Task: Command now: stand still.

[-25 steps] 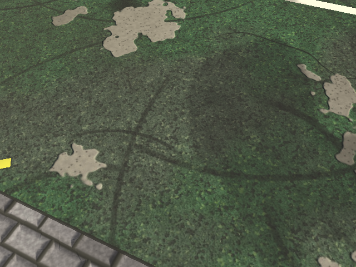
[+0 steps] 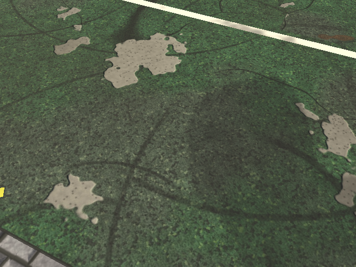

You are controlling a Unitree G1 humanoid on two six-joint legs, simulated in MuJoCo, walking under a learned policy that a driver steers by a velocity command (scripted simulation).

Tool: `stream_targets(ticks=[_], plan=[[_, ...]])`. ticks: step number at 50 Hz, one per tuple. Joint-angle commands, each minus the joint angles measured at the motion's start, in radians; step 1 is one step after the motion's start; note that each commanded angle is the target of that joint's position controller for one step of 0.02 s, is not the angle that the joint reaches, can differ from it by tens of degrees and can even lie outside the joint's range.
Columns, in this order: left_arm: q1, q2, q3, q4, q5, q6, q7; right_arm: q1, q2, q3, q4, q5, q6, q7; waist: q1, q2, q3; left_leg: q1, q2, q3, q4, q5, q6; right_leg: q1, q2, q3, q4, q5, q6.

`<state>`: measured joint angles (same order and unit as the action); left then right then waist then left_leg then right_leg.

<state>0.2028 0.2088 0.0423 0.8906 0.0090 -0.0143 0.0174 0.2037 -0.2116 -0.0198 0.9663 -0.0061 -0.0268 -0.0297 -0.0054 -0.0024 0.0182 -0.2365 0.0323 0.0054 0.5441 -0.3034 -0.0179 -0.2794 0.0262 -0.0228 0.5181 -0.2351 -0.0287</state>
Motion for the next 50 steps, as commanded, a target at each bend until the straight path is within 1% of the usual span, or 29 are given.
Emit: stream_targets(ticks=[1, 6, 13, 23, 32, 33, 34, 35, 36, 37, 38, 39, 40, 41, 42, 43, 44, 45, 46, 47, 48, 49, 50], plan=[[-0.011, 0.086, 0.022, -0.027, -0.004, -0.009, 0.005, 0.019, -0.115, -0.023, -0.019, 0.003, -0.005, -0.005, -0.007, 0.011, -0.051, -0.017, 0.034, -0.036, -0.092, 0.18, 0.035, 0.088, -0.053, 0.058, -0.053, 0.209, -0.032], [-0.005, 0.089, 0.024, 0.02, -0.007, -0.001, 0.012, 0.02, -0.107, -0.023, 0.01, 0.004, 0.003, -0.007, -0.005, 0.0, -0.038, -0.006, 0.024, -0.025, -0.094, 0.202, 0.032, 0.105, -0.057, 0.058, -0.054, 0.233, -0.03], [-0.013, 0.091, 0.024, 0.074, -0.01, 0.006, 0.019, 0.029, -0.095, -0.023, 0.047, 0.004, 0.011, -0.011, -0.004, 0.004, -0.017, 0.006, 0.012, -0.014, -0.108, 0.195, 0.027, 0.112, -0.059, 0.058, -0.066, 0.224, -0.028], [-0.024, 0.082, 0.019, 0.136, -0.011, 0.01, 0.021, 0.052, -0.08, -0.021, 0.088, 0.002, 0.015, -0.017, -0.001, 0.004, 0.007, 0.008, 0.004, -0.005, -0.129, 0.149, 0.021, 0.105, -0.057, 0.057, -0.091, 0.166, -0.026], [-0.018, 0.073, 0.012, 0.175, -0.011, 0.011, 0.021, 0.086, -0.065, -0.017, 0.115, 0.002, 0.014, -0.02, 0.002, 0.001, 0.022, 0.0, -0.001, -0.002, -0.14, 0.115, 0.019, 0.093, -0.055, 0.056, -0.11, 0.114, -0.025], [0.002, 0.069, 0.011, 0.187, -0.012, 0.013, 0.022, 0.11, -0.056, -0.016, 0.128, 0.004, 0.015, -0.021, 0.002, -0.005, -0.001, 0.006, -0.015, 0.015, -0.134, 0.014, 0.023, 0.101, -0.047, 0.05, -0.119, -0.014, -0.029], [0.015, 0.089, 0.019, 0.193, -0.02, 0.015, 0.024, 0.116, -0.061, -0.019, 0.13, 0.011, 0.016, -0.023, 0.007, -0.014, 0.014, -0.018, -0.036, 0.035, -0.103, -0.126, 0.037, 0.081, -0.039, 0.051, -0.12, -0.217, -0.044], [0.025, 0.108, 0.026, 0.194, -0.026, 0.016, 0.025, 0.109, -0.068, -0.022, 0.122, 0.014, 0.014, -0.025, 0.013, -0.029, 0.047, -0.062, -0.043, 0.041, -0.073, -0.252, 0.052, 0.041, -0.054, 0.079, -0.139, -0.402, -0.065], [0.034, 0.118, 0.029, 0.19, -0.03, 0.01, 0.024, 0.097, -0.066, -0.022, 0.108, 0.016, 0.008, -0.026, 0.019, -0.05, 0.087, -0.115, -0.042, 0.039, -0.04, -0.319, 0.065, 0.01, -0.092, 0.135, -0.175, -0.524, -0.091], [0.059, 0.132, 0.034, 0.191, -0.034, -0.002, 0.022, 0.084, -0.05, -0.019, 0.095, 0.018, -0.005, -0.023, 0.03, -0.087, 0.11, -0.17, -0.039, 0.043, 0.016, -0.306, 0.07, 0.017, -0.152, 0.223, -0.219, -0.591, -0.124], [0.093, 0.152, 0.042, 0.197, -0.038, -0.014, 0.018, 0.074, -0.026, -0.015, 0.085, 0.02, -0.019, -0.017, 0.038, -0.138, 0.109, -0.207, -0.045, 0.065, 0.098, -0.232, 0.07, 0.046, -0.227, 0.335, -0.277, -0.628, -0.164], [0.116, 0.17, 0.049, 0.201, -0.037, -0.023, 0.016, 0.069, -0.016, -0.015, 0.08, 0.022, -0.031, -0.009, 0.041, -0.171, 0.099, -0.202, -0.036, 0.062, 0.182, -0.169, 0.077, 0.041, -0.297, 0.444, -0.329, -0.637, -0.206], [0.103, 0.17, 0.051, 0.193, -0.033, -0.032, 0.015, 0.07, -0.027, -0.02, 0.077, 0.025, -0.039, 0.0, 0.03, -0.16, 0.1, -0.185, -0.014, 0.036, 0.233, -0.156, 0.094, 0.001, -0.333, 0.495, -0.354, -0.616, -0.225], [0.063, 0.164, 0.048, 0.176, -0.032, -0.04, 0.012, 0.085, -0.028, -0.023, 0.079, 0.028, -0.046, 0.006, 0.004, -0.147, 0.101, -0.158, -0.001, 0.022, 0.238, -0.175, 0.112, -0.033, -0.337, 0.486, -0.357, -0.578, -0.221], [0.007, 0.16, 0.046, 0.153, -0.039, -0.043, 0.009, 0.118, -0.02, -0.024, 0.087, 0.031, -0.052, 0.009, -0.031, -0.14, 0.1, -0.087, 0.004, 0.026, 0.155, -0.183, 0.131, -0.08, -0.312, 0.425, -0.347, -0.532, -0.195], [-0.069, 0.158, 0.044, 0.129, -0.051, -0.041, 0.006, 0.186, -0.009, -0.025, 0.113, 0.032, -0.056, 0.01, -0.081, -0.133, 0.103, 0.058, -0.01, 0.051, -0.003, -0.135, 0.147, -0.169, -0.253, 0.319, -0.311, -0.48, -0.154], [-0.102, 0.141, 0.04, 0.115, -0.055, -0.04, 0.004, 0.251, -0.017, -0.032, 0.147, 0.023, -0.057, 0.009, -0.106, -0.089, 0.105, 0.183, -0.04, 0.063, -0.091, -0.064, 0.139, -0.243, -0.172, 0.21, -0.21, -0.395, -0.116], [-0.118, 0.092, 0.028, 0.102, -0.049, -0.044, 0.0, 0.364, -0.068, -0.049, 0.178, 0.014, -0.057, 0.007, -0.132, 0.055, 0.061, 0.313, 0.069, -0.107, -0.172, -0.11, 0.154, -0.341, -0.09, 0.095, 0.035, -0.284, -0.067], [-0.134, 0.046, 0.016, 0.071, -0.043, -0.059, -0.003, 0.465, -0.169, -0.071, 0.181, 0.021, -0.062, 0.012, -0.147, 0.284, 0.03, 0.413, 0.287, -0.476, -0.353, -0.262, 0.244, -0.507, 0.004, -0.046, 0.342, -0.232, -0.015], [-0.163, 0.064, 0.019, 0.048, -0.05, -0.074, -0.005, 0.453, -0.185, -0.067, 0.178, 0.004, -0.077, 0.019, -0.129, 0.29, 0.077, 0.344, 0.394, -0.703, -0.421, -0.361, 0.327, -0.615, -0.013, 0.038, 0.526, -0.316, -0.03], [-0.145, 0.083, 0.021, 0.055, -0.061, -0.084, -0.01, 0.375, -0.121, -0.048, 0.151, 0.004, -0.091, 0.019, -0.08, 0.16, 0.129, 0.329, 0.375, -0.645, -0.412, -0.353, 0.309, -0.673, -0.073, 0.089, 0.628, -0.224, -0.045], [-0.107, 0.089, 0.022, 0.074, -0.058, -0.09, -0.017, 0.321, -0.096, -0.04, 0.131, 0.009, -0.099, 0.025, -0.05, 0.111, 0.123, 0.333, 0.323, -0.528, -0.402, -0.261, 0.265, -0.685, -0.097, 0.086, 0.648, -0.125, -0.056], [-0.095, 0.099, 0.028, 0.085, -0.046, -0.094, -0.017, 0.28, -0.097, -0.037, 0.113, 0.014, -0.099, 0.033, -0.031, 0.076, 0.108, 0.329, 0.285, -0.433, -0.406, -0.142, 0.228, -0.666, -0.118, 0.077, 0.618, -0.049, -0.059]])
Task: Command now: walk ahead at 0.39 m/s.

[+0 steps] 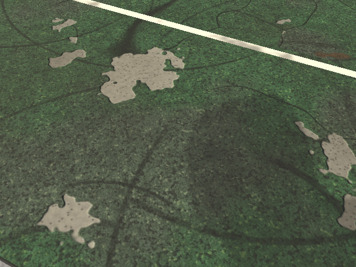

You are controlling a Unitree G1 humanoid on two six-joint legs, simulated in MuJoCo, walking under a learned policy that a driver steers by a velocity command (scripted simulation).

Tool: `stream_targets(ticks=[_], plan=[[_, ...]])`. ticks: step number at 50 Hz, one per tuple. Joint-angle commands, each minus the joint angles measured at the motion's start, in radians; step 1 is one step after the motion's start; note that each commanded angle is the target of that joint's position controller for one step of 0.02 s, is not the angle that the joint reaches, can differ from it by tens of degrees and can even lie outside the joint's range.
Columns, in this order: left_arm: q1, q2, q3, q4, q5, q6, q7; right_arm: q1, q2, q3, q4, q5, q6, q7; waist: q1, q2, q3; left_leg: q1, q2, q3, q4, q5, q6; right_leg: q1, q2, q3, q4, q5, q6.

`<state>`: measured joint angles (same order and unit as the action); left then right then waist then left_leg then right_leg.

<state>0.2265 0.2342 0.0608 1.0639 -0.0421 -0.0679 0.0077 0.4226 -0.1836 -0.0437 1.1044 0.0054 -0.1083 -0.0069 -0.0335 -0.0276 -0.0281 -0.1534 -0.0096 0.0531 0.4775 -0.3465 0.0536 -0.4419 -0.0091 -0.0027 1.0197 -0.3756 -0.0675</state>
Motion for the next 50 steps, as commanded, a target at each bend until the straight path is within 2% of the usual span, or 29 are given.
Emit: stream_targets(ticks=[1, 3, 7, 12, 13, 15, 16, 17, 18, 19, 20, 21, 22, 23, 24, 26, 29, 32, 35, 39, 42, 43, 44, 45, 46, 47, 48, 49, 50], plan=[[-0.131, 0.088, 0.016, -0.088, 0.015, -0.042, -0.009, 0.048, -0.106, -0.005, -0.035, 0.001, -0.014, 0.013, 0.001, 0.094, 0.151, 0.233, 0.298, -0.391, -0.345, 0.044, 0.13, -0.472, -0.099, 0.051, 0.064, 0.148, -0.014], [-0.16, 0.055, 0.012, -0.093, 0.021, -0.037, -0.017, 0.094, -0.08, 0.005, -0.029, -0.009, -0.001, 0.008, -0.011, 0.121, 0.127, 0.218, 0.242, -0.258, -0.34, 0.266, 0.108, -0.407, -0.093, 0.007, -0.016, 0.217, 0.008], [-0.334, 0.0, -0.015, -0.163, 0.017, -0.029, -0.029, 0.129, -0.128, 0.001, -0.041, -0.013, 0.012, -0.011, -0.045, 0.116, 0.155, 0.126, 0.201, -0.148, -0.366, 0.38, 0.104, -0.299, -0.052, -0.049, -0.282, 0.35, 0.037], [-0.445, 0.034, -0.024, -0.225, 0.006, -0.031, -0.052, 0.159, -0.155, -0.014, -0.028, 0.005, 0.012, -0.013, -0.046, 0.142, 0.195, 0.172, 0.249, -0.114, -0.37, 0.429, 0.107, -0.218, -0.032, -0.059, -0.447, 0.384, 0.007], [-0.445, 0.047, -0.021, -0.233, 0.006, -0.034, -0.056, 0.151, -0.16, -0.018, -0.028, 0.008, 0.015, -0.013, -0.031, 0.144, 0.188, 0.206, 0.262, -0.105, -0.343, 0.496, 0.1, -0.201, -0.027, -0.059, -0.468, 0.366, -0.009], [-0.363, 0.097, 0.0, -0.226, 0.01, -0.04, -0.059, 0.119, -0.185, -0.028, -0.038, 0.006, 0.022, -0.014, 0.034, 0.176, 0.105, 0.257, 0.274, -0.082, -0.215, 0.847, 0.078, -0.049, 0.02, -0.084, -0.48, 0.317, -0.044], [-0.228, 0.133, 0.021, -0.191, 0.009, -0.04, -0.054, 0.097, -0.189, -0.03, -0.045, 0.003, 0.03, -0.015, 0.107, 0.192, 0.02, 0.246, 0.256, -0.056, -0.067, 1.024, 0.06, 0.12, 0.054, -0.105, -0.479, 0.31, -0.067], [-0.039, 0.178, 0.047, -0.136, 0.006, -0.034, -0.045, 0.072, -0.188, -0.028, -0.06, -0.002, 0.033, -0.014, 0.193, 0.189, -0.086, 0.135, 0.218, -0.036, 0.142, 1.033, 0.031, 0.381, 0.04, -0.078, -0.476, 0.327, -0.1], [0.152, 0.261, 0.068, -0.098, 0.02, -0.025, -0.03, 0.069, -0.149, -0.012, -0.089, -0.021, 0.03, -0.009, 0.239, 0.041, -0.241, -0.13, 0.144, -0.009, 0.488, 0.634, 0.002, 0.711, -0.188, 0.199, -0.458, 0.256, -0.165], [0.196, 0.276, 0.061, -0.081, 0.038, -0.022, -0.039, 0.202, 0.015, 0.027, -0.085, 0.001, 0.005, 0.007, 0.139, -0.243, -0.415, -0.443, -0.048, -0.111, 0.821, -0.193, -0.044, 0.948, -0.408, 0.721, -0.649, -0.003, -0.322], [0.136, 0.182, 0.038, -0.083, 0.031, -0.027, -0.04, 0.096, -0.086, 0.001, -0.09, 0.036, -0.021, 0.009, 0.17, -0.153, -0.302, -0.546, -0.006, -0.221, 0.941, -0.193, -0.011, 0.847, -0.364, 0.724, -0.739, -0.052, -0.263], [0.029, 0.133, 0.023, -0.103, 0.026, -0.035, -0.039, -0.005, -0.137, -0.015, -0.128, 0.059, -0.031, 0.005, 0.142, -0.108, -0.138, -0.597, 0.044, -0.182, 0.946, -0.104, 0.008, 0.677, -0.342, 0.537, -0.755, 0.044, -0.215], [-0.059, 0.101, 0.011, -0.12, 0.03, -0.047, -0.043, -0.05, -0.143, -0.019, -0.136, 0.053, -0.03, -0.007, 0.098, 0.006, -0.071, -0.534, 0.101, -0.164, 0.901, -0.005, 0.012, 0.5, -0.316, 0.403, -0.781, 0.184, -0.186], [-0.098, 0.067, 0.003, -0.116, 0.041, -0.057, -0.049, -0.06, -0.135, -0.032, -0.136, 0.038, -0.018, -0.017, 0.062, 0.026, -0.028, -0.477, 0.132, -0.159, 0.849, 0.048, 0.015, 0.374, -0.281, 0.299, -0.807, 0.254, -0.162], [-0.105, 0.046, -0.004, -0.103, 0.053, -0.063, -0.05, -0.026, -0.11, -0.035, -0.132, 0.034, 0.002, -0.018, 0.026, -0.007, -0.02, -0.411, 0.157, -0.172, 0.814, 0.079, 0.022, 0.3, -0.249, 0.224, -0.835, 0.263, -0.142], [-0.083, 0.046, -0.004, -0.08, 0.053, -0.065, -0.043, -0.01, -0.072, -0.037, -0.134, 0.04, 0.031, -0.018, 0.004, -0.04, 0.023, -0.395, 0.168, -0.171, 0.76, 0.085, 0.028, 0.224, -0.226, 0.132, -0.883, 0.274, -0.135], [-0.047, 0.094, 0.004, -0.06, 0.059, -0.067, -0.02, -0.114, -0.091, -0.044, -0.185, 0.027, 0.048, -0.018, 0.005, -0.028, 0.081, -0.512, 0.174, -0.184, 0.667, 0.192, 0.006, 0.211, -0.231, 0.049, -0.925, 0.333, -0.141], [-0.015, 0.113, 0.005, -0.058, 0.063, -0.062, -0.003, -0.204, -0.095, -0.044, -0.222, 0.019, 0.039, -0.002, 0.022, -0.006, 0.093, -0.578, 0.156, -0.18, 0.498, 0.354, -0.006, 0.264, -0.217, -0.032, -0.924, 0.411, -0.122], [0.03, 0.135, 0.005, -0.06, 0.054, -0.057, 0.009, -0.327, -0.079, -0.029, -0.268, 0.014, 0.033, 0.02, 0.063, 0.01, 0.107, -0.551, 0.138, -0.093, 0.319, 0.458, -0.006, 0.308, -0.208, -0.112, -0.929, 0.446, -0.097], [0.129, 0.162, 0.013, -0.041, 0.041, -0.028, 0.015, -0.458, -0.066, -0.013, -0.342, 0.016, 0.034, 0.051, 0.11, 0.023, 0.139, -0.627, 0.118, -0.032, 0.2, 0.389, 0.013, 0.504, -0.259, -0.154, -0.855, 0.533, -0.087], [0.109, 0.195, 0.023, -0.062, 0.035, -0.003, 0.021, -0.448, -0.1, -0.025, -0.386, 0.02, 0.038, 0.074, 0.068, -0.029, 0.096, -0.521, 0.052, 0.047, 0.165, 0.234, 0.055, 0.574, -0.282, -0.2, -0.713, 0.897, -0.059], [0.095, 0.211, 0.028, -0.074, 0.036, 0.005, 0.025, -0.392, -0.128, -0.038, -0.385, 0.021, 0.041, 0.078, 0.029, -0.061, 0.05, -0.427, 0.011, 0.077, 0.174, 0.182, 0.076, 0.578, -0.283, -0.214, -0.613, 1.075, -0.047], [0.075, 0.223, 0.032, -0.086, 0.037, 0.014, 0.029, -0.273, -0.171, -0.061, -0.364, 0.025, 0.043, 0.078, -0.04, -0.077, -0.016, -0.271, -0.033, 0.091, 0.153, 0.165, 0.105, 0.55, -0.271, -0.226, -0.446, 1.176, -0.032], [0.059, 0.217, 0.028, -0.101, 0.034, 0.016, 0.031, -0.103, -0.24, -0.098, -0.325, 0.027, 0.045, 0.066, -0.128, -0.05, -0.103, -0.003, -0.053, 0.049, 0.078, 0.226, 0.148, 0.421, -0.229, -0.241, -0.205, 1.074, 0.005], [0.095, 0.146, 0.008, -0.138, 0.055, 0.0, 0.026, 0.006, -0.347, -0.129, -0.303, 0.022, 0.056, 0.04, -0.118, 0.142, -0.205, 0.322, 0.164, -0.319, 0.059, 0.203, 0.239, 0.085, -0.136, -0.244, 0.155, 0.532, 0.054], [0.137, 0.054, -0.025, -0.183, 0.046, -0.048, 0.004, -0.025, -0.376, -0.122, -0.333, 0.012, 0.044, 0.043, -0.034, 0.273, -0.344, 0.556, 0.368, -0.903, -0.132, 0.107, 0.421, -0.236, 0.073, -0.027, 0.435, -0.192, 0.083], [0.002, 0.151, 0.001, -0.215, 0.01, -0.088, -0.013, -0.008, -0.286, -0.097, -0.332, -0.001, 0.039, 0.043, -0.092, 0.167, -0.311, 0.557, 0.335, -0.833, -0.184, 0.117, 0.355, -0.351, 0.013, 0.115, 0.461, -0.147, 0.05], [-0.049, 0.157, 0.002, -0.235, -0.007, -0.104, -0.017, -0.06, -0.235, -0.084, -0.335, 0.002, 0.031, 0.04, -0.072, 0.129, -0.184, 0.43, 0.298, -0.656, -0.176, 0.193, 0.309, -0.384, -0.032, 0.102, 0.4, -0.062, 0.026], [-0.052, 0.145, 0.003, -0.226, 0.009, -0.105, -0.009, -0.141, -0.209, -0.076, -0.353, 0.008, 0.025, 0.042, -0.016, 0.016, -0.105, 0.261, 0.25, -0.532, -0.184, 0.292, 0.273, -0.329, -0.078, 0.095, 0.302, 0.002, 0.026]])
Over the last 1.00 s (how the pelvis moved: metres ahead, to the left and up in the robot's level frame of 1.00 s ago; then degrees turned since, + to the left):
0.07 0.04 0.00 1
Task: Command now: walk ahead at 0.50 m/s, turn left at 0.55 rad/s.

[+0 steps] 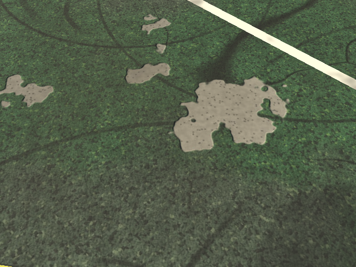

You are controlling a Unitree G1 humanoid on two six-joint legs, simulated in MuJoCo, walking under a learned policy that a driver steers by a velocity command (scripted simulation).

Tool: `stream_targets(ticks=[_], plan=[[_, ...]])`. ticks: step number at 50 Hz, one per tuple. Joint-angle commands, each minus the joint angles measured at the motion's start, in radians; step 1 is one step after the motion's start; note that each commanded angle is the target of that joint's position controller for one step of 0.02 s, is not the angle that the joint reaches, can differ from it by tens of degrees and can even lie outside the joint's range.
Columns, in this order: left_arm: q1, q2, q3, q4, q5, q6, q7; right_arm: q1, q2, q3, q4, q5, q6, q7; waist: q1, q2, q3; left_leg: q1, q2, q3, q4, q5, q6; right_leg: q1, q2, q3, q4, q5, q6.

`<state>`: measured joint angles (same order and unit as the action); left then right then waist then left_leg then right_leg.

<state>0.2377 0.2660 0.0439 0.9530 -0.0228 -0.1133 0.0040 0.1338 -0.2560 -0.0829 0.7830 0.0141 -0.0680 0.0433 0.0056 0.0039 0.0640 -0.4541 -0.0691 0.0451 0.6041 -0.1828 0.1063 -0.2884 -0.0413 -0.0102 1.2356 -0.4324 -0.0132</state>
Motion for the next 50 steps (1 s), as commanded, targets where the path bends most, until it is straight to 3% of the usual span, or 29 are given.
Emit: stream_targets(ticks=[1, 2, 3, 6, 11, 14, 16, 18, 19, 20, 21, 22, 23, 24, 25, 26, 28, 31, 35, 39, 42, 43, 44, 45, 46, 47, 48, 49, 50], plan=[[-0.05, 0.128, 0.033, -0.108, 0.006, -0.047, 0.002, 0.09, -0.104, -0.026, -0.049, -0.003, -0.018, -0.009, -0.018, -0.023, -0.155, 0.435, 0.273, -0.438, -0.325, 0.216, 0.196, -0.408, -0.075, 0.098, 0.0, 0.091, -0.021], [-0.029, 0.129, 0.038, -0.111, 0.011, -0.028, 0.001, 0.067, -0.093, -0.02, -0.062, -0.011, -0.019, -0.012, 0.011, -0.008, -0.142, 0.355, 0.253, -0.408, -0.347, 0.249, 0.191, -0.347, -0.09, 0.103, -0.038, 0.109, -0.011], [-0.023, 0.117, 0.04, -0.12, 0.019, -0.014, 0.001, 0.069, -0.104, -0.022, -0.064, -0.008, -0.021, -0.016, 0.023, -0.004, -0.134, 0.311, 0.243, -0.395, -0.363, 0.278, 0.196, -0.325, -0.091, 0.096, -0.084, 0.119, 0.007], [-0.102, 0.086, 0.035, -0.162, 0.04, 0.007, 0.01, 0.117, -0.153, -0.033, -0.061, 0.0, -0.023, -0.038, 0.014, 0.011, -0.096, 0.231, 0.21, -0.322, -0.387, 0.338, 0.194, -0.34, -0.072, 0.066, -0.259, 0.234, 0.058], [-0.285, 0.058, 0.02, -0.224, 0.028, -0.002, 0.001, 0.188, -0.164, -0.037, -0.055, 0.005, -0.008, -0.054, -0.058, 0.078, -0.068, 0.191, 0.146, -0.282, -0.362, 0.183, 0.115, -0.259, 0.011, 0.044, -0.636, 0.523, 0.062], [-0.333, 0.087, 0.025, -0.256, 0.017, -0.012, -0.01, 0.226, -0.159, -0.036, -0.042, 0.011, -0.003, -0.055, -0.076, 0.098, -0.066, 0.253, 0.179, -0.354, -0.31, 0.126, 0.103, -0.236, 0.029, 0.068, -0.715, 0.52, 0.048], [-0.326, 0.115, 0.034, -0.265, 0.014, -0.024, -0.02, 0.23, -0.155, -0.036, -0.045, 0.01, 0.005, -0.062, -0.063, 0.11, -0.071, 0.317, 0.206, -0.418, -0.251, 0.113, 0.095, -0.219, 0.034, 0.083, -0.755, 0.45, 0.03], [-0.25, 0.137, 0.045, -0.25, 0.013, -0.037, -0.023, 0.208, -0.154, -0.035, -0.058, 0.006, 0.013, -0.067, -0.016, 0.141, -0.091, 0.339, 0.206, -0.456, -0.178, 0.167, 0.078, -0.119, 0.043, 0.068, -0.79, 0.378, 0.0], [-0.154, 0.166, 0.06, -0.228, 0.028, -0.043, -0.017, 0.184, -0.13, -0.026, -0.074, 0.004, 0.016, -0.068, 0.035, 0.136, -0.142, 0.318, 0.144, -0.426, -0.058, 0.267, 0.041, 0.028, 0.03, 0.066, -0.822, 0.408, -0.031], [-0.011, 0.226, 0.076, -0.218, 0.052, -0.046, -0.01, 0.162, -0.085, -0.008, -0.107, -0.01, 0.015, -0.067, 0.099, 0.059, -0.281, 0.202, 0.077, -0.349, 0.21, 0.198, -0.009, 0.285, -0.126, 0.19, -0.771, 0.521, -0.096], [0.083, 0.294, 0.092, -0.197, 0.067, -0.029, -0.007, 0.337, -0.021, 0.009, -0.122, 0.008, 0.008, -0.068, 0.033, -0.27, -0.44, -0.158, -0.075, -0.228, 0.554, -0.364, -0.091, 0.665, -0.385, 0.591, -0.775, 0.647, -0.283], [0.078, 0.216, 0.076, -0.206, 0.036, -0.018, -0.013, 0.369, -0.122, -0.002, -0.11, 0.015, 0.008, -0.07, 0.035, -0.273, -0.453, -0.278, -0.008, -0.254, 0.721, -0.474, -0.111, 0.665, -0.432, 0.738, -0.819, 0.573, -0.298], [0.022, 0.14, 0.055, -0.233, 0.031, -0.007, -0.008, 0.271, -0.189, -0.022, -0.117, 0.015, 0.021, -0.073, 0.059, -0.161, -0.323, -0.314, 0.03, -0.244, 0.778, -0.407, -0.129, 0.543, -0.385, 0.568, -0.823, 0.619, -0.255], [-0.038, 0.111, 0.042, -0.245, 0.037, 0.006, -0.005, 0.199, -0.198, -0.028, -0.135, 0.006, 0.035, -0.077, 0.047, -0.078, -0.24, -0.29, 0.065, -0.196, 0.764, -0.347, -0.143, 0.402, -0.339, 0.406, -0.825, 0.734, -0.223], [-0.074, 0.094, 0.035, -0.241, 0.038, 0.016, -0.005, 0.168, -0.191, -0.033, -0.148, -0.005, 0.046, -0.078, 0.025, -0.056, -0.178, -0.261, 0.093, -0.176, 0.721, -0.315, -0.15, 0.283, -0.291, 0.306, -0.838, 0.819, -0.208], [-0.09, 0.093, 0.033, -0.234, 0.043, 0.019, -0.004, 0.179, -0.165, -0.034, -0.157, 0.0, 0.058, -0.075, -0.006, -0.085, -0.151, -0.207, 0.124, -0.164, 0.676, -0.293, -0.146, 0.196, -0.255, 0.235, -0.865, 0.819, -0.192], [-0.113, 0.115, 0.042, -0.22, 0.044, 0.021, -0.004, 0.191, -0.102, -0.02, -0.174, 0.015, 0.079, -0.072, -0.025, -0.132, -0.12, -0.157, 0.129, -0.116, 0.582, -0.257, -0.151, 0.104, -0.22, 0.136, -0.931, 0.815, -0.202], [-0.121, 0.164, 0.06, -0.209, 0.037, 0.032, 0.01, 0.143, -0.089, -0.012, -0.212, 0.006, 0.089, -0.069, -0.02, -0.12, -0.153, -0.164, 0.147, -0.102, 0.449, -0.15, -0.16, 0.138, -0.261, 0.078, -0.963, 0.86, -0.233], [-0.148, 0.181, 0.063, -0.204, 0.024, 0.06, 0.021, 0.076, -0.093, -0.011, -0.236, 0.003, 0.091, -0.048, -0.004, -0.114, -0.164, -0.07, 0.147, -0.061, 0.26, 0.013, -0.144, 0.139, -0.245, -0.042, -0.972, 0.739, -0.202], [-0.118, 0.213, 0.073, -0.19, 0.007, 0.079, 0.013, -0.004, -0.111, -0.021, -0.28, 0.002, 0.101, -0.023, 0.024, -0.127, -0.127, -0.029, 0.127, -0.018, 0.115, -0.022, -0.11, 0.182, -0.266, -0.072, -0.926, 0.637, -0.172], [-0.122, 0.225, 0.078, -0.187, -0.015, 0.09, 0.011, 0.018, -0.122, -0.034, -0.289, 0.002, 0.103, -0.012, -0.005, -0.124, -0.127, 0.055, 0.092, 0.019, -0.069, -0.003, -0.065, 0.222, -0.269, -0.092, -0.809, 0.642, -0.123], [-0.096, 0.205, 0.075, -0.177, -0.018, 0.091, 0.009, 0.068, -0.148, -0.048, -0.275, -0.003, 0.1, -0.018, -0.024, -0.089, -0.151, 0.17, 0.061, 0.019, -0.164, 0.091, -0.035, 0.191, -0.225, -0.131, -0.694, 0.645, -0.082], [-0.052, 0.172, 0.066, -0.178, 0.008, 0.088, 0.005, 0.148, -0.243, -0.079, -0.267, -0.008, 0.097, -0.039, -0.043, 0.06, -0.213, 0.389, 0.162, -0.141, -0.191, 0.469, 0.025, 0.034, -0.148, -0.183, -0.476, 0.488, -0.006], [-0.061, 0.099, 0.035, -0.23, 0.065, 0.081, -0.003, 0.16, -0.343, -0.09, -0.291, -0.026, 0.096, -0.057, -0.006, 0.33, -0.239, 0.592, 0.411, -0.499, -0.134, 0.896, 0.206, -0.321, -0.002, -0.182, -0.148, -0.224, 0.077], [-0.087, 0.128, 0.039, -0.236, 0.049, 0.076, -0.009, 0.179, -0.295, -0.07, -0.298, -0.033, 0.078, -0.046, -0.059, 0.228, -0.376, 0.599, 0.483, -0.59, -0.162, 0.857, 0.328, -0.388, 0.029, 0.024, 0.021, -0.295, 0.089], [-0.133, 0.169, 0.049, -0.246, 0.013, 0.079, -0.009, 0.152, -0.267, -0.064, -0.291, -0.029, 0.066, -0.038, -0.064, 0.155, -0.336, 0.551, 0.428, -0.511, -0.188, 0.724, 0.294, -0.413, 0.01, 0.062, 0.055, -0.216, 0.08], [-0.138, 0.171, 0.052, -0.24, 0.01, 0.085, -0.001, 0.096, -0.237, -0.056, -0.284, -0.012, 0.061, -0.041, -0.034, 0.106, -0.264, 0.481, 0.357, -0.426, -0.193, 0.591, 0.215, -0.42, -0.014, 0.071, 0.007, -0.129, 0.07], [-0.145, 0.17, 0.054, -0.233, 0.023, 0.093, 0.009, 0.055, -0.211, -0.047, -0.289, 0.0, 0.067, -0.048, -0.018, 0.078, -0.227, 0.41, 0.317, -0.39, -0.206, 0.495, 0.168, -0.401, -0.026, 0.077, -0.053, -0.072, 0.071], [-0.138, 0.171, 0.056, -0.234, 0.027, 0.102, 0.013, 0.014, -0.205, -0.04, -0.297, 0.0, 0.075, -0.053, 0.009, 0.092, -0.204, 0.32, 0.285, -0.355, -0.22, 0.466, 0.149, -0.339, -0.017, 0.066, -0.096, -0.033, 0.076]])
Over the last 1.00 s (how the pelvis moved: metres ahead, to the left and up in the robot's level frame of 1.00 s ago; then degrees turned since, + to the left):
0.56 0.03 -0.02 17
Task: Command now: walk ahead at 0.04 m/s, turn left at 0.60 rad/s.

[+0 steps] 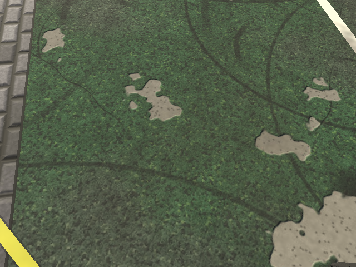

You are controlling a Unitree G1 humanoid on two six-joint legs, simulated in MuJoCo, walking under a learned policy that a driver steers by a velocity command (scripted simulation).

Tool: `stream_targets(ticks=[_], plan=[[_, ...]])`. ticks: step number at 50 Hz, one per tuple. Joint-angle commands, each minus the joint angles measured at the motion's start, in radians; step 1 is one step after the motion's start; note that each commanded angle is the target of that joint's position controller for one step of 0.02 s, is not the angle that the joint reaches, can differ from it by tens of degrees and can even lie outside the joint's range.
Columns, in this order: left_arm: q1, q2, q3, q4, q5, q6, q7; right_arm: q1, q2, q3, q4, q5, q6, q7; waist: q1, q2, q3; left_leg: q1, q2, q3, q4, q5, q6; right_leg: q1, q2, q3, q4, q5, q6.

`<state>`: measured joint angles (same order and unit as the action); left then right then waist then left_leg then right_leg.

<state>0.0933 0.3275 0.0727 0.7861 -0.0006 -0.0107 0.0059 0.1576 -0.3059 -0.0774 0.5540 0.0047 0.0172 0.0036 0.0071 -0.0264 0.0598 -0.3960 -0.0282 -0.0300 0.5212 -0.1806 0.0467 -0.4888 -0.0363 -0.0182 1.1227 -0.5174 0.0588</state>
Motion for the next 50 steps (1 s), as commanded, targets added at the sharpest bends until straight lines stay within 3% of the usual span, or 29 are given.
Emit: stream_targets(ticks=[1, 3, 5, 10, 13, 14, 15, 16, 17, 19, 20, 24, 26, 28, 30, 31, 32, 33, 34, 35, 36, 37, 39, 41, 43, 45, 47, 49, 50], plan=[[0.017, 0.1, 0.024, -0.067, 0.007, 0.003, 0.01, -0.027, -0.163, -0.046, -0.076, -0.002, -0.005, -0.017, 0.02, 0.133, -0.195, 0.21, 0.225, -0.268, -0.147, 0.457, 0.204, -0.091, 0.0, 0.06, -0.02, 0.084, 0.009], [0.032, 0.071, 0.016, -0.064, 0.004, 0.005, 0.011, -0.022, -0.17, -0.051, -0.075, -0.01, -0.003, -0.024, 0.021, 0.143, -0.211, 0.193, 0.211, -0.267, -0.147, 0.441, 0.207, -0.042, 0.023, 0.059, -0.129, 0.107, 0.018], [0.018, 0.051, 0.007, -0.07, 0.004, 0.005, 0.012, -0.013, -0.177, -0.055, -0.069, -0.004, -0.002, -0.031, 0.009, 0.151, -0.221, 0.182, 0.203, -0.287, -0.14, 0.375, 0.202, 0.001, 0.036, 0.07, -0.232, 0.132, 0.019], [0.003, 0.064, 0.012, -0.092, -0.004, 0.002, -0.004, -0.015, -0.179, -0.056, -0.068, 0.0, 0.01, -0.029, -0.011, 0.196, -0.204, 0.153, 0.189, -0.401, -0.135, 0.175, 0.181, 0.083, 0.068, 0.083, -0.406, 0.153, -0.004], [0.074, 0.064, 0.023, -0.082, -0.001, -0.01, -0.015, -0.042, -0.164, -0.05, -0.073, 0.015, 0.02, -0.031, 0.035, 0.193, -0.187, 0.104, 0.136, -0.42, -0.078, 0.108, 0.121, 0.233, 0.069, 0.06, -0.67, 0.294, -0.045], [0.115, 0.114, 0.039, -0.078, 0.013, -0.009, -0.011, -0.018, -0.13, -0.041, -0.073, 0.014, 0.021, -0.035, 0.032, 0.127, -0.196, 0.016, 0.082, -0.375, 0.008, -0.027, 0.067, 0.342, -0.047, 0.145, -0.737, 0.338, -0.088], [0.102, 0.208, 0.057, -0.085, 0.032, 0.0, -0.004, 0.028, -0.072, -0.026, -0.084, 0.006, 0.018, -0.034, -0.022, -0.147, -0.166, -0.175, -0.078, -0.171, 0.228, -0.327, -0.005, 0.408, -0.278, 0.381, -0.794, 0.48, -0.207], [0.097, 0.189, 0.054, -0.096, 0.056, -0.005, -0.006, 0.014, -0.147, -0.048, -0.093, -0.004, 0.003, -0.035, 0.0, -0.25, -0.143, -0.236, -0.087, -0.125, 0.466, -0.47, -0.051, 0.315, -0.404, 0.572, -0.852, 0.53, -0.355], [0.036, 0.139, 0.038, -0.124, 0.05, -0.011, 0.001, 0.03, -0.195, -0.066, -0.067, -0.001, 0.001, -0.033, -0.017, -0.159, -0.122, -0.222, -0.053, -0.164, 0.608, -0.406, -0.064, 0.285, -0.365, 0.502, -0.842, 0.522, -0.352], [-0.037, 0.081, 0.022, -0.137, 0.015, -0.011, 0.009, 0.071, -0.163, -0.065, -0.016, 0.0, 0.019, -0.039, -0.042, -0.096, -0.09, -0.22, -0.05, -0.147, 0.694, -0.301, -0.095, 0.283, -0.242, 0.322, -0.807, 0.51, -0.265], [-0.031, 0.071, 0.016, -0.135, 0.005, -0.009, 0.012, 0.073, -0.134, -0.056, -0.011, -0.002, 0.024, -0.039, -0.035, -0.093, -0.084, -0.221, -0.052, -0.144, 0.718, -0.27, -0.111, 0.291, -0.225, 0.285, -0.802, 0.554, -0.265], [0.026, 0.062, 0.01, -0.115, 0.01, 0.005, 0.019, 0.004, -0.049, -0.017, -0.029, 0.002, 0.02, -0.034, 0.006, -0.136, -0.117, -0.129, -0.008, -0.064, 0.442, -0.243, -0.137, 0.368, -0.173, 0.173, -0.781, 0.605, -0.262], [0.068, 0.085, 0.017, -0.099, 0.002, 0.011, 0.016, -0.018, -0.015, 0.004, -0.033, 0.001, 0.016, -0.024, 0.038, -0.18, -0.139, -0.004, 0.018, 0.004, 0.245, -0.268, -0.127, 0.341, -0.164, 0.167, -0.818, 0.342, -0.258], [0.112, 0.141, 0.031, -0.09, -0.013, 0.016, 0.01, -0.014, -0.052, -0.004, -0.027, 0.013, 0.01, -0.016, 0.055, -0.205, -0.103, 0.067, -0.005, 0.063, 0.116, -0.261, -0.105, 0.293, -0.188, 0.219, -0.849, 0.136, -0.267], [0.119, 0.14, 0.027, -0.085, -0.028, 0.017, 0.005, 0.047, -0.058, -0.008, 0.011, 0.014, -0.006, -0.009, 0.018, -0.158, -0.068, 0.205, -0.021, 0.088, -0.105, -0.116, -0.048, 0.215, -0.182, 0.227, -0.836, 0.041, -0.248], [0.127, 0.114, 0.017, -0.079, -0.028, 0.01, 0.001, 0.085, -0.06, -0.009, 0.028, 0.014, -0.013, -0.01, -0.004, -0.129, -0.071, 0.305, -0.009, 0.066, -0.155, -0.104, -0.015, 0.156, -0.167, 0.214, -0.807, 0.041, -0.217], [0.098, 0.055, -0.003, -0.088, -0.014, -0.005, -0.006, 0.163, -0.075, -0.011, 0.044, 0.012, -0.02, -0.015, -0.042, -0.071, -0.105, 0.451, 0.08, -0.053, -0.164, -0.113, 0.02, 0.046, -0.126, 0.167, -0.693, 0.057, -0.163], [0.054, -0.038, -0.028, -0.129, 0.007, -0.028, -0.016, 0.252, -0.166, -0.034, 0.066, -0.006, -0.024, -0.022, -0.056, 0.177, -0.143, 0.568, 0.264, -0.335, -0.197, -0.223, 0.11, -0.161, 0.012, -0.025, -0.403, 0.043, -0.074], [-0.047, 0.042, -0.011, -0.18, -0.015, -0.048, -0.012, 0.293, -0.224, -0.052, 0.075, -0.013, -0.038, -0.009, -0.115, 0.275, -0.053, 0.453, 0.4, -0.565, -0.322, -0.346, 0.243, -0.292, 0.029, -0.005, -0.251, -0.08, -0.061], [-0.053, 0.102, 0.014, -0.181, -0.033, -0.058, -0.013, 0.262, -0.165, -0.034, 0.076, -0.015, -0.059, -0.009, -0.097, 0.224, 0.027, 0.43, 0.396, -0.566, -0.351, -0.416, 0.262, -0.366, -0.021, 0.049, -0.13, -0.037, -0.064], [-0.018, 0.105, 0.019, -0.156, -0.032, -0.06, -0.017, 0.223, -0.117, -0.017, 0.077, -0.013, -0.072, -0.012, -0.069, 0.215, 0.053, 0.425, 0.348, -0.483, -0.348, -0.346, 0.229, -0.379, -0.035, 0.061, -0.092, 0.03, -0.07], [0.008, 0.096, 0.02, -0.136, -0.019, -0.061, -0.019, 0.185, -0.102, -0.011, 0.072, -0.008, -0.076, -0.016, -0.049, 0.202, 0.046, 0.432, 0.308, -0.399, -0.342, -0.194, 0.198, -0.374, -0.043, 0.054, -0.091, 0.093, -0.069], [0.019, 0.065, 0.014, -0.123, 0.001, -0.063, -0.028, 0.138, -0.089, -0.004, 0.068, -0.006, -0.072, -0.022, -0.024, 0.168, 0.019, 0.393, 0.26, -0.244, -0.316, 0.261, 0.165, -0.284, -0.045, 0.029, -0.144, 0.19, -0.044], [0.026, 0.004, -0.008, -0.109, 0.004, -0.061, -0.039, 0.113, -0.087, -0.005, 0.074, -0.008, -0.061, -0.028, -0.016, 0.147, -0.031, 0.319, 0.199, -0.11, -0.282, 0.426, 0.136, -0.122, -0.023, -0.011, -0.275, 0.288, -0.023], [-0.014, -0.015, -0.019, -0.117, 0.002, -0.055, -0.045, 0.147, -0.105, -0.01, 0.098, -0.007, -0.052, -0.029, -0.039, 0.164, -0.05, 0.278, 0.183, -0.067, -0.253, 0.47, 0.125, -0.009, 0.005, -0.03, -0.396, 0.361, -0.019], [-0.022, 0.012, -0.014, -0.125, -0.005, -0.048, -0.049, 0.17, -0.124, -0.015, 0.117, -0.002, -0.047, -0.027, -0.042, 0.172, -0.059, 0.266, 0.21, -0.091, -0.225, 0.466, 0.126, 0.054, 0.022, -0.023, -0.461, 0.395, -0.032], [0.011, 0.042, -0.002, -0.122, -0.003, -0.047, -0.048, 0.144, -0.127, -0.015, 0.122, 0.01, -0.048, -0.026, -0.008, 0.162, -0.071, 0.261, 0.225, -0.12, -0.178, 0.416, 0.107, 0.13, 0.031, -0.007, -0.547, 0.435, -0.063], [0.085, 0.075, 0.013, -0.098, 0.013, -0.05, -0.036, 0.154, -0.097, -0.005, 0.134, 0.007, -0.054, -0.025, 0.031, 0.107, -0.108, 0.243, 0.162, -0.096, -0.061, 0.397, 0.056, 0.299, 0.037, -0.002, -0.676, 0.611, -0.1], [0.144, 0.139, 0.024, -0.103, 0.022, -0.053, -0.024, 0.187, -0.06, 0.009, 0.132, -0.021, -0.06, -0.027, 0.036, 0.008, -0.201, 0.179, 0.098, -0.05, 0.085, 0.213, -0.003, 0.47, -0.1, 0.133, -0.645, 0.978, -0.142]])
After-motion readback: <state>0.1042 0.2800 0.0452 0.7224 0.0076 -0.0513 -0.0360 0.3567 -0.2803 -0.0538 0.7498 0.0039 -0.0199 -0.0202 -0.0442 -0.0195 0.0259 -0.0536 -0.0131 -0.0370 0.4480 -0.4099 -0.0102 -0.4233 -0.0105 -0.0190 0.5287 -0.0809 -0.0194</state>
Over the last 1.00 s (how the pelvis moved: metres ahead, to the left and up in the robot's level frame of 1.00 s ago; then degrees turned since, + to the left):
0.38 0.03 0.01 35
